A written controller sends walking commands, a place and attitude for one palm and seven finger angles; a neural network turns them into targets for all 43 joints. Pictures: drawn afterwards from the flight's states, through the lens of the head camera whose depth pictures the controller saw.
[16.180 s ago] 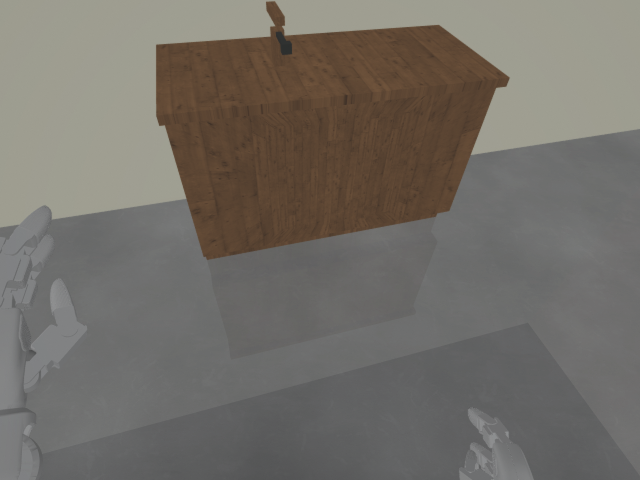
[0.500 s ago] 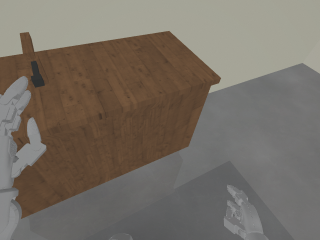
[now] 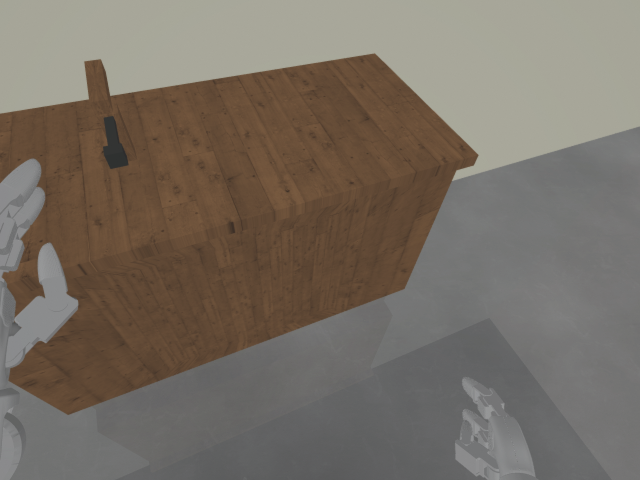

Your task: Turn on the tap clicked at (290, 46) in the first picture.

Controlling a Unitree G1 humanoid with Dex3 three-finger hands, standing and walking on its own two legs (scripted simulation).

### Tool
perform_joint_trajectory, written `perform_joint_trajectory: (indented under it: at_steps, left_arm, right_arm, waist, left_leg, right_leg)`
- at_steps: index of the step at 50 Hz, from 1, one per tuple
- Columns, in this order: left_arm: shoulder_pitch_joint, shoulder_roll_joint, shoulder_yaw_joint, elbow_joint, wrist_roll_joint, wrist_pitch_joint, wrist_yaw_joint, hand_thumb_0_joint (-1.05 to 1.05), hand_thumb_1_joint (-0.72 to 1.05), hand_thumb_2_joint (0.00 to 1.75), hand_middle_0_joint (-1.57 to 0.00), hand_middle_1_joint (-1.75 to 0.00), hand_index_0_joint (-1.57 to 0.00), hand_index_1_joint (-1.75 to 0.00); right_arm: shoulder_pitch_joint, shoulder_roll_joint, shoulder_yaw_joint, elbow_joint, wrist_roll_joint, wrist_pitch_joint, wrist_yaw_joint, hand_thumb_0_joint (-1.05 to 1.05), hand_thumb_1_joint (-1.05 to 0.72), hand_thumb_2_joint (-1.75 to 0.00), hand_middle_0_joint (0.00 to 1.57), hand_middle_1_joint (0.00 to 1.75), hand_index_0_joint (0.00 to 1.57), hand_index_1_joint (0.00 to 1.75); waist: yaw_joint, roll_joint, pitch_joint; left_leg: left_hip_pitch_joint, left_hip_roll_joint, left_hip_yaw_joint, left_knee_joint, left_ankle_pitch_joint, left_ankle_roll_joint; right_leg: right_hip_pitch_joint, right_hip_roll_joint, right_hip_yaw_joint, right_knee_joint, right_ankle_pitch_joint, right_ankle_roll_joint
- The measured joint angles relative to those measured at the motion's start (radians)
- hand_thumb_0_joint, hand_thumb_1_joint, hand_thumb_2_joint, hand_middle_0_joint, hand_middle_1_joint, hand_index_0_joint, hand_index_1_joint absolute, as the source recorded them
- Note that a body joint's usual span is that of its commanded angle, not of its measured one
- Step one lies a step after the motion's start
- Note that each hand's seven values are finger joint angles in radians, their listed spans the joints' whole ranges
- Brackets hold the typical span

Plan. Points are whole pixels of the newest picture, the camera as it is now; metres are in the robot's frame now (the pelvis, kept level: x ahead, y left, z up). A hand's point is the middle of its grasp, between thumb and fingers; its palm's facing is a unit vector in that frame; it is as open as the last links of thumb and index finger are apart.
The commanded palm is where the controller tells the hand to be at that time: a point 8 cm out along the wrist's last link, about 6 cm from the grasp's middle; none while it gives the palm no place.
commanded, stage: come to a stop and stand still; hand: left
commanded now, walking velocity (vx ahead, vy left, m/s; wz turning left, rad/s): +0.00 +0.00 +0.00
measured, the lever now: (115, 156) +0.56 +0.38 +0.04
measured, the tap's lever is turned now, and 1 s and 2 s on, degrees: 0 0 0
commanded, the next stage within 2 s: look again from close up in 0.02 s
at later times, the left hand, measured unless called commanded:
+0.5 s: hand (47, 297) +0.23 +0.25 +0.18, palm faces +0.40 -0.84 -0.37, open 7.4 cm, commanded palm +0.17 +0.29 +0.18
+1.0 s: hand (63, 236) +0.29 +0.27 +0.18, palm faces +0.44 -0.81 -0.38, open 7.4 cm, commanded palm +0.22 +0.31 +0.18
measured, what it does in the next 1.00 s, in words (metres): lifts its right foot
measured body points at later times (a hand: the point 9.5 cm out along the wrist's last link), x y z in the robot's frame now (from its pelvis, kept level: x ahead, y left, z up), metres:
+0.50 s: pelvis +0.01 +0.01 +0.00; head +0.02 +0.02 +0.45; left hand +0.20 +0.30 +0.20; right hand +0.18 -0.21 -0.08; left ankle +0.02 +0.13 -0.74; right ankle +0.01 -0.10 -0.74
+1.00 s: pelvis +0.07 +0.02 -0.01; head +0.08 +0.03 +0.44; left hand +0.26 +0.31 +0.20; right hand +0.23 -0.19 -0.10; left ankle +0.02 +0.13 -0.74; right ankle +0.08 -0.08 -0.68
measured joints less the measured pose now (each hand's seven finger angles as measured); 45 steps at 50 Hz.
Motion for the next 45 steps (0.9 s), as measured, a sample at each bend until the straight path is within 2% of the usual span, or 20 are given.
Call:
perform_joint_trajectory:
  at_steps: [3, 6, 10, 15, 19, 24, 29, 38, 43, 45]
  left_arm:
    - [0.019, 0.030, 0.046, -0.007, -0.011, -0.034, 0.003, 0.02, 0.89, 0.90, -0.21, -0.30, -0.21, -0.31]
    - [0.030, 0.015, 0.056, 0.048, -0.019, -0.032, 0.002, 0.01, 0.89, 0.90, -0.21, -0.30, -0.21, -0.31]
    - [0.017, -0.046, 0.018, 0.144, -0.021, 0.012, 0.001, 0.01, 0.89, 0.90, -0.21, -0.30, -0.21, -0.31]
    - [-0.013, -0.100, -0.046, 0.160, -0.013, 0.063, 0.005, 0.02, 0.89, 0.90, -0.21, -0.30, -0.20, -0.31]
    - [-0.020, -0.076, -0.054, 0.095, -0.012, 0.057, 0.009, 0.02, 0.89, 0.90, -0.21, -0.30, -0.20, -0.31]
    - [-0.004, -0.022, -0.008, 0.058, -0.018, 0.023, 0.012, 0.02, 0.89, 0.90, -0.21, -0.30, -0.21, -0.31]
    - [0.025, -0.020, 0.004, 0.103, -0.025, 0.025, 0.008, 0.01, 0.89, 0.90, -0.21, -0.30, -0.21, -0.31]
    - [0.038, -0.063, -0.041, 0.105, -0.009, 0.060, 0.010, 0.02, 0.89, 0.90, -0.21, -0.30, -0.21, -0.31]
    - [0.004, -0.034, 0.002, 0.046, -0.011, 0.033, 0.022, 0.02, 0.89, 0.90, -0.21, -0.30, -0.21, -0.31]
    - [-0.011, -0.024, 0.027, 0.049, -0.013, 0.023, 0.026, 0.02, 0.89, 0.90, -0.21, -0.30, -0.21, -0.31]
  right_arm:
    - [-0.007, -0.001, 0.001, -0.012, 0.000, 0.006, 0.004, 0.02, -0.91, -0.90, 0.20, 0.30, 0.20, 0.30]
    - [-0.002, -0.007, 0.004, -0.008, 0.002, 0.022, 0.001, 0.01, -0.91, -0.90, 0.20, 0.30, 0.20, 0.30]
    - [0.013, -0.014, 0.009, 0.010, 0.004, 0.040, -0.009, 0.01, -0.91, -0.90, 0.20, 0.30, 0.20, 0.30]
    - [0.025, -0.008, 0.020, 0.031, 0.000, 0.050, -0.019, 0.01, -0.91, -0.90, 0.20, 0.30, 0.20, 0.30]
    - [0.025, 0.003, 0.026, 0.031, -0.003, 0.047, -0.020, 0.02, -0.91, -0.90, 0.20, 0.30, 0.20, 0.30]
    - [0.024, 0.004, 0.023, 0.018, -0.002, 0.053, -0.016, 0.02, -0.91, -0.90, 0.20, 0.30, 0.20, 0.30]
    - [0.030, -0.008, 0.016, 0.014, 0.002, 0.067, -0.016, 0.02, -0.91, -0.90, 0.20, 0.30, 0.20, 0.30]
    - [0.078, -0.028, -0.001, 0.027, 0.006, 0.082, -0.033, 0.02, -0.91, -0.90, 0.20, 0.30, 0.20, 0.30]
    - [0.071, -0.021, 0.000, 0.045, 0.011, 0.081, -0.030, 0.02, -0.91, -0.90, 0.20, 0.30, 0.20, 0.30]
    - [0.058, -0.004, 0.000, 0.047, 0.005, 0.074, -0.025, 0.02, -0.91, -0.90, 0.20, 0.30, 0.20, 0.30]
  waist:
    - [0.004, 0.019, -0.020]
    - [0.013, 0.041, -0.049]
    - [0.024, 0.056, -0.068]
    - [0.033, 0.040, -0.051]
    - [0.025, 0.021, -0.035]
    - [0.006, 0.025, -0.046]
    - [-0.002, 0.041, -0.076]
    - [0.003, 0.041, -0.108]
    - [0.017, -0.003, -0.085]
    - [0.002, -0.005, -0.075]
  left_leg:
    - [-0.008, 0.005, 0.000, -0.005, 0.002, 0.000]
    - [-0.010, 0.005, 0.003, -0.011, 0.002, 0.003]
    - [-0.004, -0.003, 0.004, -0.023, 0.005, 0.008]
    - [0.009, -0.008, 0.000, -0.032, 0.010, 0.011]
    - [0.016, -0.008, -0.002, -0.040, 0.014, 0.009]
    - [0.014, -0.005, 0.001, -0.046, 0.017, 0.009]
    - [0.007, -0.007, 0.006, -0.047, 0.014, 0.015]
    - [-0.058, -0.024, -0.028, 0.116, -0.094, 0.039]
    - [-0.051, -0.053, -0.011, 0.196, -0.166, 0.042]
    - [-0.029, -0.059, -0.007, 0.187, -0.174, 0.047]
  right_leg:
    - [0.001, 0.006, 0.000, -0.025, 0.014, 0.000]
    - [0.002, 0.005, 0.003, -0.039, 0.019, 0.004]
    - [0.005, -0.002, 0.005, -0.045, 0.019, 0.010]
    - [0.018, -0.007, 0.001, -0.050, 0.019, 0.012]
    - [0.027, -0.006, -0.001, -0.059, 0.024, 0.011]
    - [0.030, -0.003, 0.001, -0.079, 0.035, 0.013]
    - [0.023, -0.005, 0.007, -0.084, 0.036, 0.018]
    - [-0.018, -0.019, -0.024, 0.061, -0.078, 0.012]
    - [-0.050, -0.051, -0.006, 0.214, -0.165, 0.010]
    - [-0.103, -0.038, 0.020, 0.370, -0.216, 0.001]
